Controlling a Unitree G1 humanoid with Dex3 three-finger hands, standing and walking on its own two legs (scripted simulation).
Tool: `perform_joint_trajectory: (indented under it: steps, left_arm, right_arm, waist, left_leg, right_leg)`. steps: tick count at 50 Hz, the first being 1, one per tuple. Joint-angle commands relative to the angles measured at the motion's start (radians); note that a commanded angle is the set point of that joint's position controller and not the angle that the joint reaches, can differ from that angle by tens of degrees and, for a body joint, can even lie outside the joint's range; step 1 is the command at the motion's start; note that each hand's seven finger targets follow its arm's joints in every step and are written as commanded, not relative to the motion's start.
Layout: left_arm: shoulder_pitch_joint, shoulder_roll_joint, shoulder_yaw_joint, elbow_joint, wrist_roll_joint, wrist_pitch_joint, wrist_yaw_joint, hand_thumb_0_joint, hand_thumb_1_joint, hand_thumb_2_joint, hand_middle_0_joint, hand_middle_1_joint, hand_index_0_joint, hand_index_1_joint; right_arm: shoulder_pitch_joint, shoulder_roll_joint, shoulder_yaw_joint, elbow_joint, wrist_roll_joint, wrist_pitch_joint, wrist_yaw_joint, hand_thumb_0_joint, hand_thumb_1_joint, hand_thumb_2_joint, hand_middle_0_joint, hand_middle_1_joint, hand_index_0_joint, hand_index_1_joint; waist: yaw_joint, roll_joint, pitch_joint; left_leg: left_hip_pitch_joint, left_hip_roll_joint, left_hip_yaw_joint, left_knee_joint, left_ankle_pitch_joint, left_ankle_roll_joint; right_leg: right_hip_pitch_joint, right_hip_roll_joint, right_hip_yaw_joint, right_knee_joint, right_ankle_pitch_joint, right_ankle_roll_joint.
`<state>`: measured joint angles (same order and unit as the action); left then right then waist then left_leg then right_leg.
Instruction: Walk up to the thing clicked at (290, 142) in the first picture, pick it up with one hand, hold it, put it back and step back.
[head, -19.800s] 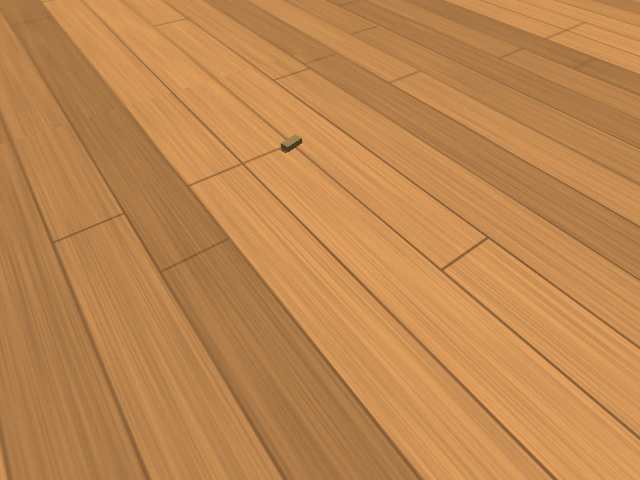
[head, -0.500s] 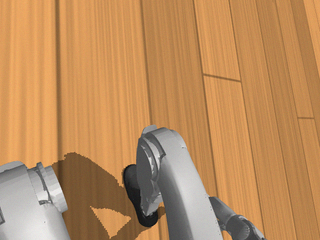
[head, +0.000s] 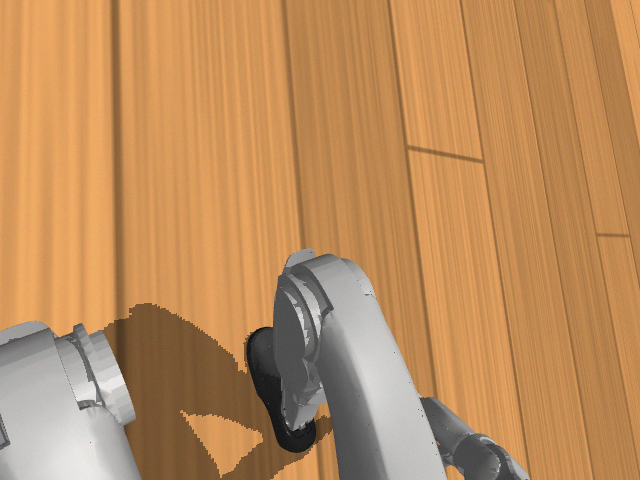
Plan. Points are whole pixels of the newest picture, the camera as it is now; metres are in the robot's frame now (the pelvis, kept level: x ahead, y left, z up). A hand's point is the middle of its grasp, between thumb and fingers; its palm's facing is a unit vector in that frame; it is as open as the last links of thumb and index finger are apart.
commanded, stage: close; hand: left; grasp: from above
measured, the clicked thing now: out of the picture +0.44 +0.41 -0.28
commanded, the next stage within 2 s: settle in 1.18 s
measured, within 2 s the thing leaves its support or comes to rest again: neither
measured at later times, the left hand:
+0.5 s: hand out of the picture +0.40 +0.40 -0.23, palm faces -0.47 -0.14 -0.87, open 11.3 cm
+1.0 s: hand out of the picture +0.40 +0.40 -0.23, palm faces -0.46 -0.15 -0.87, open 8.9 cm
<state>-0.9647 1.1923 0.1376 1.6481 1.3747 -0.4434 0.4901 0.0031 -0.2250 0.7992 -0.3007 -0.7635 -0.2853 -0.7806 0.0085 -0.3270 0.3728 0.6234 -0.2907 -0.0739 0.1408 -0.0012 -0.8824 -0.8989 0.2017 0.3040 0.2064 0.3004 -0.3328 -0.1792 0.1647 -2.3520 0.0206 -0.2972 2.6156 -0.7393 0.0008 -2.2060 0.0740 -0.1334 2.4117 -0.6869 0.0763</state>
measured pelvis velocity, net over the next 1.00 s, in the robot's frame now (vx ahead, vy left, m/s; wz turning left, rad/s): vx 0.00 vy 0.00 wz -0.01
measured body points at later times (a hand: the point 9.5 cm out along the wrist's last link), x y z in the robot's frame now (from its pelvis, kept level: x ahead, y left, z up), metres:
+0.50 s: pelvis +0.00 +0.00 +0.00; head +0.25 +0.17 +0.33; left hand +0.42 +0.40 -0.18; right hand +0.11 -0.25 -0.06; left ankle +0.06 +0.12 -0.26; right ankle +0.12 -0.14 -0.26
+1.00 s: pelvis +0.00 +0.00 +0.00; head +0.25 +0.17 +0.33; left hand +0.43 +0.41 -0.18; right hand +0.12 -0.25 -0.06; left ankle +0.06 +0.12 -0.26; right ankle +0.12 -0.14 -0.26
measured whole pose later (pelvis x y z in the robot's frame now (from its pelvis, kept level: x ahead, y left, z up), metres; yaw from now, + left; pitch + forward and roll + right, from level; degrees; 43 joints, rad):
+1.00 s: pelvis +0.00 +0.00 +0.00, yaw +0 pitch +25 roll -16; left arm -0.97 1.20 0.14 1.66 1.39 -0.44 0.51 0.00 0.25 0.48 -0.65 -0.45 -0.66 -0.45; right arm -0.01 -0.32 0.37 0.62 -0.30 -0.07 0.14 0.00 -0.88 -0.90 0.20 0.30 0.21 0.30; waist -0.33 -0.17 0.15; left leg -2.36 0.02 -0.29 2.62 -0.74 0.01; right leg -2.21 0.07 -0.13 2.41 -0.68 0.07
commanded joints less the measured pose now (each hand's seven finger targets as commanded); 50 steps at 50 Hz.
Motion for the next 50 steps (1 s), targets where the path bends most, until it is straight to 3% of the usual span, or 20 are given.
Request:
perform_joint_trajectory:
  steps: [1,3,5,7,8,11,12,14,17,21,24,28,30,31,34,38,42,45,48,50]
  left_arm:
    - [-0.176,0.274,0.026,-0.104,-0.015,-0.015,0.052,0.000,-0.181,0.751,-0.333,-0.711,-0.319,-0.726]
    - [-0.161,0.257,0.014,-0.089,-0.009,-0.015,0.058,0.000,-0.198,0.761,-0.331,-0.698,-0.309,-0.720]
    - [-0.226,0.303,0.045,-0.158,-0.012,-0.024,0.072,0.000,-0.174,0.747,-0.347,-0.692,-0.328,-0.711]
    - [-0.219,0.307,0.042,-0.135,-0.004,-0.017,0.077,0.000,-0.156,0.735,-0.370,-0.673,-0.349,-0.695]
    - [-0.239,0.286,0.021,-0.167,-0.004,-0.017,0.078,0.000,-0.138,0.715,-0.372,-0.674,-0.359,-0.688]
    - [-0.209,0.264,0.022,-0.117,-0.012,-0.012,0.085,0.000,-0.108,0.709,-0.400,-0.655,-0.383,-0.672]
    - [-0.199,0.236,-0.008,-0.082,0.001,-0.003,0.080,0.000,-0.098,0.687,-0.396,-0.652,-0.386,-0.662]
    - [-0.218,0.241,-0.011,-0.104,0.008,0.006,0.079,0.000,-0.073,0.671,-0.419,-0.636,-0.409,-0.647]
    - [-0.212,0.264,0.014,-0.079,-0.008,0.015,0.079,0.000,-0.044,0.660,-0.443,-0.620,-0.433,-0.630]
    - [-0.184,0.235,-0.009,-0.052,-0.010,0.022,0.063,0.000,-0.011,0.620,-0.471,-0.580,-0.462,-0.590]
    - [-0.244,0.291,0.018,-0.121,-0.018,0.010,0.059,0.000,0.021,0.596,-0.496,-0.571,-0.489,-0.578]
    - [-0.175,0.241,-0.004,-0.073,-0.015,0.010,0.049,0.000,0.076,0.559,-0.539,-0.532,-0.534,-0.536]
    - [-0.255,0.310,0.040,-0.171,-0.018,-0.003,0.055,0.000,0.085,0.549,-0.550,-0.508,-0.543,-0.516]
    - [-0.223,0.312,0.042,-0.114,-0.008,0.001,0.053,0.000,0.107,0.554,-0.567,-0.518,-0.561,-0.524]
    - [-0.159,0.235,0.006,-0.066,-0.003,0.000,0.054,0.000,0.151,0.538,-0.601,-0.484,-0.593,-0.493]
    - [-0.208,0.287,0.026,-0.105,-0.002,-0.003,0.054,0.000,0.196,0.489,-0.620,-0.489,-0.627,-0.482]
    - [-0.184,0.268,0.026,-0.078,-0.007,-0.001,0.060,0.000,0.257,0.509,-0.684,-0.463,-0.680,-0.467]
    - [-0.217,0.302,0.039,-0.116,0.006,-0.003,0.061,0.000,0.294,0.449,-0.700,-0.448,-0.709,-0.439]
    - [-0.173,0.242,0.007,-0.069,-0.004,0.003,0.052,0.000,0.318,0.432,-0.724,-0.422,-0.731,-0.415]
    - [-0.222,0.286,0.025,-0.128,0.006,-0.001,0.053,0.000,0.320,0.415,-0.721,-0.423,-0.733,-0.412]
  right_arm:
    - [0.117,-0.334,-0.105,-0.006,-0.007,0.009,-0.014,0.000,-0.882,-0.895,0.200,0.300,0.199,0.300]
    - [0.111,-0.324,-0.102,-0.007,-0.008,0.009,-0.012,0.000,-0.882,-0.895,0.200,0.299,0.200,0.299]
    - [0.126,-0.344,-0.113,0.002,-0.013,0.010,-0.016,0.000,-0.883,-0.895,0.200,0.299,0.200,0.300]
    - [0.120,-0.340,-0.112,-0.002,-0.013,0.009,-0.018,0.000,-0.883,-0.896,0.200,0.299,0.199,0.299]
    - [0.122,-0.340,-0.123,0.016,-0.012,0.010,-0.018,0.000,-0.884,-0.896,0.200,0.299,0.200,0.300]
    - [0.121,-0.342,-0.124,0.024,-0.016,0.010,-0.017,0.000,-0.883,-0.896,0.200,0.299,0.200,0.299]
    - [0.119,-0.333,-0.125,0.016,-0.016,0.004,-0.013,0.000,-0.882,-0.895,0.200,0.299,0.200,0.299]
    - [0.129,-0.340,-0.128,0.026,-0.014,0.003,-0.015,0.000,-0.883,-0.895,0.200,0.299,0.200,0.299]
    - [0.114,-0.334,-0.119,0.004,-0.006,-0.002,-0.015,0.000,-0.882,-0.894,0.200,0.299,0.200,0.300]
    - [0.106,-0.323,-0.109,-0.007,-0.005,-0.009,-0.010,0.000,-0.881,-0.894,0.200,0.299,0.199,0.299]
    - [0.110,-0.340,-0.122,-0.006,0.000,-0.008,-0.018,0.000,-0.883,-0.895,0.200,0.299,0.199,0.299]
    - [0.099,-0.321,-0.106,-0.017,-0.005,-0.008,-0.009,0.000,-0.882,-0.895,0.200,0.299,0.199,0.299]
    - [0.114,-0.345,-0.130,-0.001,0.002,-0.003,-0.018,0.000,-0.883,-0.894,0.200,0.299,0.200,0.299]
    - [0.113,-0.335,-0.116,-0.005,-0.002,0.000,-0.016,0.000,-0.883,-0.895,0.200,0.300,0.199,0.300]
    - [0.117,-0.324,-0.105,-0.009,-0.012,0.003,-0.008,0.000,-0.881,-0.894,0.200,0.299,0.199,0.299]
    - [0.118,-0.333,-0.110,-0.010,-0.009,0.002,-0.009,0.000,-0.883,-0.894,0.200,0.299,0.199,0.299]
    - [0.108,-0.323,-0.108,-0.013,-0.007,0.008,-0.013,0.000,-0.884,-0.895,0.200,0.299,0.199,0.299]
    - [0.118,-0.334,-0.117,-0.009,-0.013,0.011,-0.017,0.000,-0.885,-0.895,0.200,0.299,0.199,0.299]
    - [0.106,-0.318,-0.105,-0.016,-0.010,0.008,-0.011,0.000,-0.885,-0.895,0.200,0.299,0.199,0.299]
    - [0.113,-0.328,-0.119,-0.006,-0.008,0.008,-0.016,0.000,-0.885,-0.895,0.200,0.299,0.199,0.299]
  waist:
    - [-0.026,0.577,-0.592]
    - [-0.023,0.565,-0.596]
    - [-0.025,0.591,-0.630]
    - [-0.023,0.588,-0.625]
    - [-0.015,0.602,-0.629]
    - [-0.023,0.584,-0.610]
    - [-0.029,0.574,-0.584]
    - [-0.034,0.571,-0.567]
    - [-0.017,0.558,-0.593]
    - [-0.023,0.557,-0.578]
    - [-0.012,0.601,-0.620]
    - [-0.021,0.553,-0.586]
    - [0.002,0.601,-0.634]
    - [-0.003,0.608,-0.634]
    - [-0.029,0.567,-0.585]
    - [-0.018,0.598,-0.604]
    - [-0.015,0.572,-0.597]
    - [-0.010,0.600,-0.623]
    - [-0.025,0.552,-0.571]
    - [-0.008,0.606,-0.619]
  left_leg:
    - [0.527,0.038,0.108,-0.294,0.306,-0.001]
    - [0.536,0.040,0.107,-0.288,0.305,0.003]
    - [0.543,0.039,0.105,-0.298,0.297,-0.001]
    - [0.535,0.038,0.108,-0.296,0.283,0.000]
    - [0.534,0.039,0.112,-0.293,0.276,-0.003]
    - [0.527,0.039,0.102,-0.301,0.285,-0.006]
    - [0.510,0.038,0.108,-0.289,0.265,-0.002]
    - [0.492,0.035,0.111,-0.296,0.247,-0.001]
    - [0.495,0.036,0.102,-0.304,0.247,-0.004]
    - [0.498,0.036,0.100,-0.302,0.248,-0.002]
    - [0.514,0.035,0.100,-0.308,0.249,-0.007]
    - [0.490,0.034,0.103,-0.298,0.243,-0.002]
    - [0.522,0.033,0.104,-0.304,0.275,-0.008]
    - [0.538,0.036,0.101,-0.304,0.295,-0.007]
    - [0.517,0.036,0.097,-0.303,0.288,-0.004]
    - [0.539,0.037,0.098,-0.304,0.300,-0.005]
    - [0.498,0.037,0.100,-0.309,0.247,-0.003]
    - [0.522,0.036,0.102,-0.308,0.272,-0.005]
    - [0.493,0.033,0.102,-0.300,0.253,0.000]
    - [0.534,0.036,0.104,-0.306,0.277,-0.004]
  right_leg:
    - [0.269,0.026,-0.145,-0.161,0.276,-0.083]
    - [0.263,0.028,-0.143,-0.161,0.272,-0.083]
    - [0.274,0.026,-0.146,-0.162,0.272,-0.084]
    - [0.266,0.025,-0.144,-0.161,0.262,-0.085]
    - [0.254,0.025,-0.139,-0.158,0.257,-0.089]
    - [0.241,0.028,-0.154,-0.157,0.259,-0.087]
    - [0.231,0.025,-0.146,-0.155,0.252,-0.087]
    - [0.224,0.026,-0.146,-0.163,0.244,-0.084]
    - [0.238,0.026,-0.145,-0.162,0.238,-0.086]
    - [0.232,0.025,-0.145,-0.150,0.238,-0.084]
    - [0.246,0.022,-0.140,-0.152,0.244,-0.088]
    - [0.247,0.024,-0.143,-0.154,0.239,-0.083]
    - [0.245,0.023,-0.143,-0.148,0.262,-0.089]
    - [0.252,0.023,-0.147,-0.151,0.268,-0.088]
    - [0.246,0.026,-0.154,-0.149,0.266,-0.082]
    - [0.239,0.022,-0.150,-0.148,0.270,-0.084]
    - [0.244,0.027,-0.146,-0.157,0.234,-0.087]
    - [0.242,0.026,-0.147,-0.151,0.252,-0.089]
    - [0.224,0.022,-0.150,-0.151,0.243,-0.082]
    - [0.235,0.025,-0.142,-0.155,0.253,-0.087]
